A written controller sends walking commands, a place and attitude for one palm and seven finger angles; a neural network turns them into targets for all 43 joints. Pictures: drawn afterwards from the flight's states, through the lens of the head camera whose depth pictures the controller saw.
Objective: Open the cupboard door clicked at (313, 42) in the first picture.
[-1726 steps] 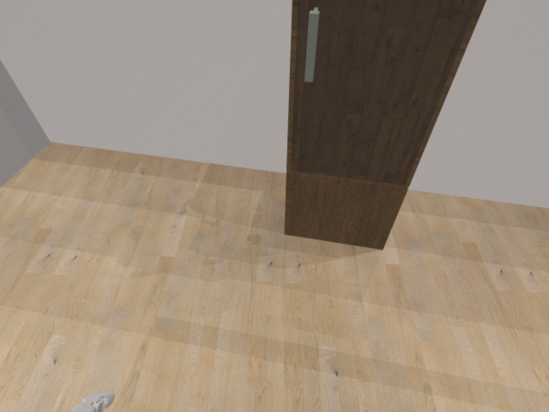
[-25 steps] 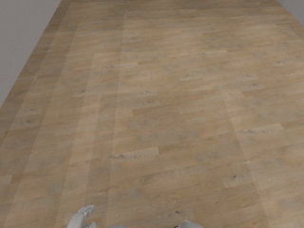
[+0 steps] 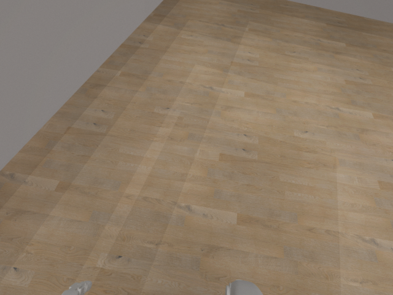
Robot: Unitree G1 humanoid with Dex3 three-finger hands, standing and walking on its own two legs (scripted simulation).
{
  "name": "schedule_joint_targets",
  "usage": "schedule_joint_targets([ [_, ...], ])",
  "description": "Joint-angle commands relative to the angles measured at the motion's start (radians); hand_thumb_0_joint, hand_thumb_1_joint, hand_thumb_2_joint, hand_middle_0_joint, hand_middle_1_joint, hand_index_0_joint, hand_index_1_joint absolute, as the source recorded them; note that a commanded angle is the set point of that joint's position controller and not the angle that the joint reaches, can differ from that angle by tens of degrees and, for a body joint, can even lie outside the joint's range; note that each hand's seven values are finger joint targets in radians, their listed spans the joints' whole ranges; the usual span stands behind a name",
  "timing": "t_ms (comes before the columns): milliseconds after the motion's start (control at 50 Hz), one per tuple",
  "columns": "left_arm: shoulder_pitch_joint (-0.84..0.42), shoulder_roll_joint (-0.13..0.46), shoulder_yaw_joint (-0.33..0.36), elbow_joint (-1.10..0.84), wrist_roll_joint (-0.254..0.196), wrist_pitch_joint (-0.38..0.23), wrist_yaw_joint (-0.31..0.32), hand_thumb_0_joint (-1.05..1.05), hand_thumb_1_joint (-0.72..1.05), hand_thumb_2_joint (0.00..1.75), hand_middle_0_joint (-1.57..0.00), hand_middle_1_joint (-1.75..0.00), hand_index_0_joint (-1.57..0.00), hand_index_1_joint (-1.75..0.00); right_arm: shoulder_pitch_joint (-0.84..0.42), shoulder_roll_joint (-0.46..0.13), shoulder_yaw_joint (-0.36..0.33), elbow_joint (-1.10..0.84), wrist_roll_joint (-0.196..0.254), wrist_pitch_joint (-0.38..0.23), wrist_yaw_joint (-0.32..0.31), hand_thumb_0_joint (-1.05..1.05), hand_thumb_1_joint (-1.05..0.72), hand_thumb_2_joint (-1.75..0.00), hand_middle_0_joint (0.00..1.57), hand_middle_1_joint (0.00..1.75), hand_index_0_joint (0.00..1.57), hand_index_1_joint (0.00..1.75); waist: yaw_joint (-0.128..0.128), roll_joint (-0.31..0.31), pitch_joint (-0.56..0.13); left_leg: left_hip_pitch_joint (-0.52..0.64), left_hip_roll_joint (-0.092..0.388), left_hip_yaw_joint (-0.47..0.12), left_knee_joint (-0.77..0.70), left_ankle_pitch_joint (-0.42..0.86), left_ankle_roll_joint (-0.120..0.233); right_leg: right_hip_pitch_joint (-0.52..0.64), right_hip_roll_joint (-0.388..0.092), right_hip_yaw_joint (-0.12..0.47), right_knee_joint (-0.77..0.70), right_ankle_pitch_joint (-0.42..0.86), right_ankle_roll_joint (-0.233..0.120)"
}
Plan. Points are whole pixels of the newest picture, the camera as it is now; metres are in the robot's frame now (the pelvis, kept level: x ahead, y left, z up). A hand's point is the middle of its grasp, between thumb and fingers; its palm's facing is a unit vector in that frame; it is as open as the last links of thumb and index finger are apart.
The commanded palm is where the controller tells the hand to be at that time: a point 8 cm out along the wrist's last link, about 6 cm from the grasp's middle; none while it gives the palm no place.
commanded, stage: turn to face it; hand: left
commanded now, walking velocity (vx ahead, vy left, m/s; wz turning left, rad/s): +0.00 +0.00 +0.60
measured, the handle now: out of the picture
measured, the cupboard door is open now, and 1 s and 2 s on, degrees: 41 41 41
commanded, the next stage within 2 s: none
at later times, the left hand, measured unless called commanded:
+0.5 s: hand out of the picture +0.04 +0.13 -0.16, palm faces +0.32 -0.91 -0.27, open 7.2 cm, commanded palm none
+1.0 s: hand out of the picture +0.04 +0.19 -0.16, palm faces +0.57 -0.77 -0.26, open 7.3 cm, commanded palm none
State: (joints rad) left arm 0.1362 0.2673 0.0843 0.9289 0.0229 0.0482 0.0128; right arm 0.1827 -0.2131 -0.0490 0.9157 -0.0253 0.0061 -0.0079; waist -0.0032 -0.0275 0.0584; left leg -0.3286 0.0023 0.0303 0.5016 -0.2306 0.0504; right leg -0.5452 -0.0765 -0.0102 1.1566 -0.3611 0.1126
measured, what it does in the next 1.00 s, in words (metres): steps on the spot, turning left: right foot, then left foot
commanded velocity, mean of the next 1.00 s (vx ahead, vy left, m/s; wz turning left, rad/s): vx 0.00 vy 0.00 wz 0.60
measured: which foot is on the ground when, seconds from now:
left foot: down 0.00-0.22, up 0.24-0.64, down 0.66-1.00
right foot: up 0.00-0.20, down 0.22-0.66, up 0.68-1.00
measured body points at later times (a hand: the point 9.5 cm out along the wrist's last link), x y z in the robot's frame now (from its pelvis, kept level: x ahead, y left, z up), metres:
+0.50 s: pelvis +0.04 -0.08 +0.00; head +0.11 -0.07 +0.45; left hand +0.03 +0.18 -0.13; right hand +0.20 -0.30 -0.15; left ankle -0.03 +0.07 -0.67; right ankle +0.03 -0.17 -0.74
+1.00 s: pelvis +0.07 -0.06 +0.00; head +0.11 -0.02 +0.44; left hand +0.01 +0.23 -0.14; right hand +0.27 -0.22 -0.15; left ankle -0.01 +0.04 -0.74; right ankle +0.16 -0.18 -0.70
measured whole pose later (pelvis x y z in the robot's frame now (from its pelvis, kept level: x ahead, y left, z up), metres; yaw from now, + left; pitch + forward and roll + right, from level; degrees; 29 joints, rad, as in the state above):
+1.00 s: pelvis +0.07 -0.06 +0.00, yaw +36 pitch +2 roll -1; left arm 0.12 0.24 0.07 0.86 0.02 0.05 0.01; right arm 0.18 -0.21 -0.06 0.93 -0.03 0.04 0.01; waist -0.02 0.01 0.09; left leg -0.27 -0.01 -0.08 0.52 -0.28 0.00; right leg -0.42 -0.06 0.00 0.82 -0.41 0.10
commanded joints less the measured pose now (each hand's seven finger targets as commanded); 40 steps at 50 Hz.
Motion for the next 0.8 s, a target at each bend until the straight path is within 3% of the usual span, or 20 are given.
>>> schedule_joint_targets([
  [0, -0.008, 0.037, -0.001, -0.089, -0.003, -0.02, -0.003, 0.0, 0.9, 0.9, -0.2, -0.3, -0.2, -0.3, 0.065, -0.211, -0.058, -0.041, 0.0, -0.007, -0.009, 0.0, -0.9, -0.9, 0.2, 0.3, 0.2, 0.3, -0.024, 0.138, -0.13, 0.212, 0.237, -0.27, -0.146, 0.393, 0.112, -0.028, 0.005, 0.014, -0.121, -0.014, 0.001],
  [80, -0.026, 0.04, -0.008, -0.11, -0.009, -0.026, 0.0, 0.0, 0.9, 0.9, -0.2, -0.3, -0.2, -0.3, 0.05, -0.217, -0.067, -0.042, -0.004, 0.007, -0.004, 0.0, -0.9, -0.9, 0.2, 0.3, 0.2, 0.3, -0.034, 0.189, -0.125, 0.177, 0.224, -0.316, -0.114, 0.388, 0.113, 0.078, 0.038, -0.001, -0.329, -0.07, -0.013],
  [160, 0.117, 0.064, 0.001, -0.08, -0.015, -0.047, 0.007, 0.0, 0.9, 0.9, -0.2, -0.3, -0.2, -0.3, -0.037, -0.207, -0.071, -0.066, 0.01, 0.017, -0.001, 0.0, -0.9, -0.9, 0.2, 0.3, 0.2, 0.3, 0.035, 0.146, -0.151, 0.012, 0.156, -0.324, -0.002, 0.305, 0.052, 0.394, 0.066, -0.02, -0.699, 0.139, -0.038],
  [180, 0.153, 0.122, 0.013, -0.072, -0.004, -0.06, 0.014, 0.0, 0.9, 0.9, -0.2, -0.3, -0.2, -0.3, -0.035, -0.158, -0.067, -0.073, 0.02, 0.016, 0.004, 0.0, -0.9, -0.9, 0.2, 0.3, 0.2, 0.3, 0.05, -0.014, -0.173, -0.126, 0.066, -0.251, 0.116, 0.086, -0.013, 0.548, -0.079, 0.109, -0.846, 0.177, -0.074],
  [200, 0.161, 0.218, 0.031, -0.075, 0.009, -0.064, 0.023, 0.0, 0.9, 0.9, -0.2, -0.3, -0.2, -0.3, -0.031, -0.089, -0.057, -0.094, 0.024, 0.015, 0.008, 0.0, -0.9, -0.9, 0.2, 0.3, 0.2, 0.3, 0.057, -0.326, -0.149, -0.303, -0.099, -0.057, 0.386, -0.353, -0.099, 0.6, -0.371, 0.41, -0.898, 0.325, -0.195],
  [220, 0.147, 0.212, 0.023, -0.081, 0.002, -0.062, 0.027, 0.0, 0.9, 0.9, -0.2, -0.3, -0.2, -0.3, -0.041, -0.146, -0.066, -0.087, 0.014, 0.024, 0.012, 0.0, -0.9, -0.9, 0.2, 0.3, 0.2, 0.3, 0.052, -0.271, -0.126, -0.28, -0.043, -0.104, 0.619, -0.418, -0.087, 0.464, -0.442, 0.398, -0.881, 0.373, -0.27],
  [240, 0.081, 0.153, 0.008, -0.095, -0.003, -0.062, 0.026, 0.0, 0.9, 0.9, -0.2, -0.3, -0.2, -0.3, -0.031, -0.13, -0.064, -0.072, 0.008, 0.031, 0.021, 0.0, -0.9, -0.9, 0.2, 0.3, 0.2, 0.3, 0.009, -0.153, -0.067, -0.289, -0.019, -0.125, 0.716, -0.321, -0.087, 0.407, -0.365, 0.279, -0.877, 0.342, -0.266],
  [280, 0.015, 0.09, -0.006, -0.107, -0.007, -0.06, 0.028, 0.0, 0.9, 0.9, -0.2, -0.3, -0.2, -0.3, -0.021, -0.123, -0.065, -0.031, 0.006, 0.05, 0.027, 0.0, -0.9, -0.9, 0.2, 0.3, 0.2, 0.3, -0.032, -0.205, -0.046, -0.285, 0.02, -0.088, 0.789, -0.212, -0.112, 0.387, -0.251, 0.129, -0.829, 0.454, -0.21],
  [320, 0.039, 0.072, -0.01, -0.106, -0.006, -0.068, 0.025, 0.0, 0.9, 0.9, -0.2, -0.3, -0.2, -0.3, -0.035, -0.103, -0.056, -0.029, 0.009, 0.052, 0.034, 0.0, -0.9, -0.9, 0.2, 0.3, 0.2, 0.3, -0.025, -0.187, -0.061, -0.271, 0.019, -0.052, 0.74, -0.169, -0.125, 0.423, -0.22, 0.025, -0.804, 0.572, -0.191],
  [400, 0.132, 0.098, 0.003, -0.083, -0.002, -0.072, 0.026, 0.0, 0.9, 0.9, -0.2, -0.3, -0.2, -0.3, -0.112, -0.083, -0.04, -0.044, 0.013, 0.05, 0.037, 0.0, -0.9, -0.9, 0.2, 0.3, 0.2, 0.3, 0.022, -0.134, -0.099, -0.253, 0.021, 0.006, 0.54, -0.199, -0.135, 0.568, -0.246, -0.03, -0.758, 0.715, -0.195],
  [480, 0.179, 0.12, 0.015, -0.062, 0.005, -0.069, 0.022, 0.0, 0.9, 0.9, -0.2, -0.3, -0.2, -0.3, -0.165, -0.068, -0.03, -0.059, 0.015, 0.043, 0.039, 0.0, -0.9, -0.9, 0.2, 0.3, 0.2, 0.3, 0.051, -0.172, -0.095, -0.189, 0.012, 0.061, 0.345, -0.226, -0.121, 0.607, -0.269, -0.069, -0.708, 0.84, -0.199],
  [540, 0.168, 0.144, 0.023, -0.059, 0.008, -0.065, 0.021, 0.0, 0.9, 0.9, -0.2, -0.3, -0.2, -0.3, -0.157, -0.076, -0.028, -0.067, 0.018, 0.035, 0.038, 0.0, -0.9, -0.9, 0.2, 0.3, 0.2, 0.3, 0.044, -0.206, -0.1, -0.108, 0.005, 0.087, 0.223, -0.216, -0.098, 0.582, -0.296, -0.086, -0.664, 0.86, -0.203],
  [580, 0.14, 0.156, 0.027, -0.064, 0.002, -0.066, 0.017, 0.0, 0.9, 0.9, -0.2, -0.3, -0.2, -0.3, -0.092, -0.096, -0.033, -0.057, 0.015, 0.027, 0.036, 0.0, -0.9, -0.9, 0.2, 0.3, 0.2, 0.3, 0.0, -0.177, -0.138, 0.023, -0.021, 0.113, 0.065, -0.107, -0.081, 0.542, -0.284, -0.138, -0.561, 0.87, -0.168],
  [600, 0.122, 0.159, 0.027, -0.07, -0.007, -0.066, 0.012, 0.0, 0.9, 0.9, -0.2, -0.3, -0.2, -0.3, -0.031, -0.121, -0.04, -0.042, 0.01, 0.022, 0.033, 0.0, -0.9, -0.9, 0.2, 0.3, 0.2, 0.3, -0.039, -0.135, -0.165, 0.161, -0.019, 0.107, -0.039, 0.026, -0.064, 0.458, -0.266, -0.172, -0.453, 0.816, -0.134],
  [620, 0.1, 0.124, 0.021, -0.093, -0.015, -0.063, 0.006, 0.0, 0.9, 0.9, -0.2, -0.3, -0.2, -0.3, 0.049, -0.211, -0.064, -0.026, 0.003, 0.013, 0.028, 0.0, -0.9, -0.9, 0.2, 0.3, 0.2, 0.3, -0.089, 0.062, -0.227, 0.381, 0.143, -0.083, -0.079, 0.314, 0.008, 0.236, -0.192, -0.212, -0.249, 0.487, -0.077],
  [640, 0.044, 0.044, -0.005, -0.146, -0.021, -0.057, 0.0, 0.0, 0.9, 0.9, -0.2, -0.3, -0.2, -0.3, 0.125, -0.318, -0.092, -0.021, 0.002, 0.012, 0.018, 0.0, -0.9, -0.9, 0.2, 0.3, 0.2, 0.3, -0.127, 0.358, -0.251, 0.496, 0.424, -0.468, -0.084, 0.84, 0.183, -0.047, -0.042, -0.167, -0.01, -0.306, -0.017],
  [660, -0.024, 0.076, -0.006, -0.169, -0.01, -0.036, 0.011, 0.0, 0.9, 0.9, -0.2, -0.3, -0.2, -0.3, 0.159, -0.312, -0.086, -0.001, 0.009, 0.024, 0.011, 0.0, -0.9, -0.9, 0.2, 0.3, 0.2, 0.3, -0.127, 0.21, -0.235, 0.453, 0.443, -0.395, -0.059, 0.864, 0.224, -0.062, -0.054, -0.022, 0.059, -0.309, -0.036],
  [680, -0.037, 0.072, -0.002, -0.165, -0.004, -0.032, 0.016, 0.0, 0.9, 0.9, -0.2, -0.3, -0.2, -0.3, 0.122, -0.28, -0.076, -0.009, 0.006, 0.018, 0.003, 0.0, -0.9, -0.9, 0.2, 0.3, 0.2, 0.3, -0.105, 0.175, -0.194, 0.386, 0.397, -0.342, -0.078, 0.755, 0.206, -0.067, -0.064, -0.003, 0.054, -0.259, -0.036],
  [740, 0.006, 0.068, 0.005, -0.112, -0.004, -0.016, 0.005, 0.0, 0.9, 0.9, -0.2, -0.3, -0.2, -0.3, -0.026, -0.223, -0.059, -0.055, 0.002, 0.01, -0.011, 0.0, -0.9, -0.9, 0.2, 0.3, 0.2, 0.3, -0.029, 0.172, -0.08, 0.205, 0.267, -0.259, -0.129, 0.515, 0.133, -0.026, -0.048, 0.024, 0.03, -0.09, -0.02],
  [780, 0.034, 0.06, 0.006, -0.102, -0.002, -0.014, -0.002, 0.0, 0.9, 0.9, -0.2, -0.3, -0.2, -0.3, -0.035, -0.215, -0.055, -0.059, 0.002, 0.005, -0.009, 0.0, -0.9, -0.9, 0.2, 0.3, 0.2, 0.3, -0.007, 0.148, -0.078, 0.182, 0.228, -0.228, -0.138, 0.461, 0.111, 0.007, -0.027, 0.007, -0.022, -0.048, -0.016],
])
